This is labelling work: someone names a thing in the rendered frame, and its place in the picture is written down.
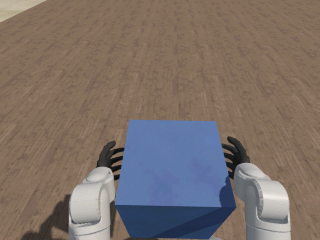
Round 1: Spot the right robot forearm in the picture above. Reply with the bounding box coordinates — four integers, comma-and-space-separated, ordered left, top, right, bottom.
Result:
233, 163, 291, 240

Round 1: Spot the carton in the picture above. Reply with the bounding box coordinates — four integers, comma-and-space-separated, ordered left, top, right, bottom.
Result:
115, 119, 237, 239

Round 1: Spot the robot left hand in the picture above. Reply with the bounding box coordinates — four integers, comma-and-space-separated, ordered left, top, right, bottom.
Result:
96, 140, 125, 181

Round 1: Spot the robot right hand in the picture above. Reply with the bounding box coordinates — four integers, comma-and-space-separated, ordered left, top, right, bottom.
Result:
221, 136, 250, 180

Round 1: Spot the left robot forearm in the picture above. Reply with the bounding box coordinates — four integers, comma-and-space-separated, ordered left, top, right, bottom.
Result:
68, 166, 116, 240

